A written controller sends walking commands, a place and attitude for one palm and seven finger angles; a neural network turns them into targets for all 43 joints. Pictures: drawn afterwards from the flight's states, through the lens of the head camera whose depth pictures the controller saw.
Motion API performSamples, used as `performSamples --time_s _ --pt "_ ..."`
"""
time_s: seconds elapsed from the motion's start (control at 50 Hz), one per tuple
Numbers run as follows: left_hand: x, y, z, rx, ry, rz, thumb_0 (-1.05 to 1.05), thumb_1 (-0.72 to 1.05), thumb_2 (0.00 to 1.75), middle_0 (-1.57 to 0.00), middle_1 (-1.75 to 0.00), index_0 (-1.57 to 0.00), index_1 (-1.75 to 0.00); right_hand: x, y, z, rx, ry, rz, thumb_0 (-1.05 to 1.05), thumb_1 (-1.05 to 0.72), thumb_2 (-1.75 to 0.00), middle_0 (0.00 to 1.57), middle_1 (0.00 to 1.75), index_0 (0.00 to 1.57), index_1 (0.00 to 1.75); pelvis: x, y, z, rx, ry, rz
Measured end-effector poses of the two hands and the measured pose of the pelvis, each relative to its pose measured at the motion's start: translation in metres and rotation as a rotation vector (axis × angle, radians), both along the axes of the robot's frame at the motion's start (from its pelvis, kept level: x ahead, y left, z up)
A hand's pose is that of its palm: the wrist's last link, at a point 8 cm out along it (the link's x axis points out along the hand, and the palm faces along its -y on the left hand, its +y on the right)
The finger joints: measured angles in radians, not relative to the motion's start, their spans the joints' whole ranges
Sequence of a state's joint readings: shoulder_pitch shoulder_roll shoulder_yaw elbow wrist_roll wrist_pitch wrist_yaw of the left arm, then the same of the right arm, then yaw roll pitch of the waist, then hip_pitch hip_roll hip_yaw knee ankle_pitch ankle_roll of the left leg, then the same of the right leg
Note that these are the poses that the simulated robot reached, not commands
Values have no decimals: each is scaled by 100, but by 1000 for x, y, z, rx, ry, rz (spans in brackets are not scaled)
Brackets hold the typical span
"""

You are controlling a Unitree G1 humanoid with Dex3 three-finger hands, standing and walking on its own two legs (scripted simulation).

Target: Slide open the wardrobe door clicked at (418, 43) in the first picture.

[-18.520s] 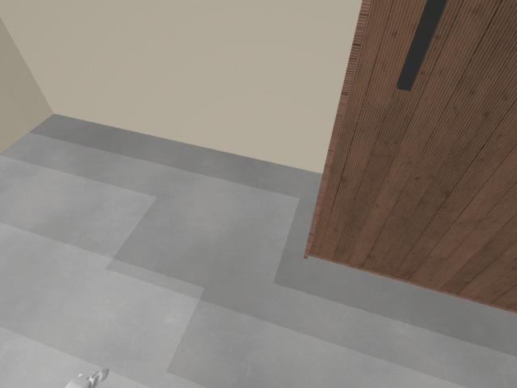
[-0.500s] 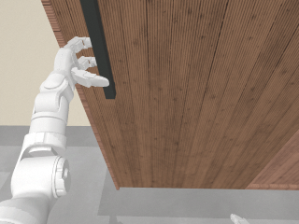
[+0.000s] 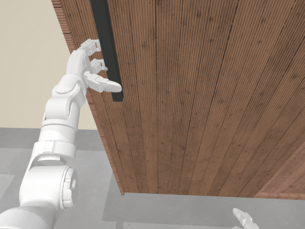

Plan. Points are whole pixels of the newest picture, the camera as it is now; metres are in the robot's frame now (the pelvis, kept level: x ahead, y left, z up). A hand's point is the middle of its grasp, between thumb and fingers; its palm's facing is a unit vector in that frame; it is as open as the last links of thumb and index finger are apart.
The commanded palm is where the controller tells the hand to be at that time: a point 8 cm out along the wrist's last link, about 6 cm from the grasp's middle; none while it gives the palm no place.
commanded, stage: slide the fingers in behind the handle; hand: left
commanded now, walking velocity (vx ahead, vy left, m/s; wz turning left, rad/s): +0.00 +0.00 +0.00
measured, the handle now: (111, 51) +0.48 +0.13 +0.26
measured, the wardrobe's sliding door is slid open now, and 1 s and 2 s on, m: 0.00 0.00 0.00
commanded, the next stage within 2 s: grip the handle and tug to test in 1.28 s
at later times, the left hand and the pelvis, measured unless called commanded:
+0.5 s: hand (107, 70) +0.42 +0.13 +0.24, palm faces +0.00 -1.00 +0.00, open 14.2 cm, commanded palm +0.40 +0.18 +0.23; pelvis +0.00 -0.01 +0.00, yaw +0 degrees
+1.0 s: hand (114, 68) +0.43 +0.12 +0.24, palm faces +0.00 -1.00 +0.00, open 14.0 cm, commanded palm +0.41 +0.17 +0.23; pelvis +0.00 +0.00 +0.00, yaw +0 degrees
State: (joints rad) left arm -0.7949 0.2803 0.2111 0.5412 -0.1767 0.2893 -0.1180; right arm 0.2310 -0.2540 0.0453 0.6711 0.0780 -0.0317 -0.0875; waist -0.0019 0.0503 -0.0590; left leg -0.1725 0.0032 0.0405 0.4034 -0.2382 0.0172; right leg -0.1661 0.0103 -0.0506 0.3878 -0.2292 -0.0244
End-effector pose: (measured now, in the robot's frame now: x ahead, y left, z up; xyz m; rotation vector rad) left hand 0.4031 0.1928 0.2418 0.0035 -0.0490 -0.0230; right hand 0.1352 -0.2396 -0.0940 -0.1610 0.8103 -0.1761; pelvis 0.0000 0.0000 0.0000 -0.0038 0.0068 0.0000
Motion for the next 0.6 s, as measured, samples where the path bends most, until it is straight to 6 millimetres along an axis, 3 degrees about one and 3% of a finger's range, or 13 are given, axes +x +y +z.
performSamples --time_s 0.2,0.6 --pt "-4 -3 -1 9 16 35 -2 -51 30 -30 -120 -29 -119 12 7 3 17 -22 25 1 -90 -90 20 30 20 30 -1 -3 1 2 -6 1" --pt "0 -12 -3 2 35 13 -2 -51 30 -29 -120 -29 -119 3 -3 -1 -9 22 11 1 -90 -90 20 30 20 30 -2 -4 1 1 -4 9"
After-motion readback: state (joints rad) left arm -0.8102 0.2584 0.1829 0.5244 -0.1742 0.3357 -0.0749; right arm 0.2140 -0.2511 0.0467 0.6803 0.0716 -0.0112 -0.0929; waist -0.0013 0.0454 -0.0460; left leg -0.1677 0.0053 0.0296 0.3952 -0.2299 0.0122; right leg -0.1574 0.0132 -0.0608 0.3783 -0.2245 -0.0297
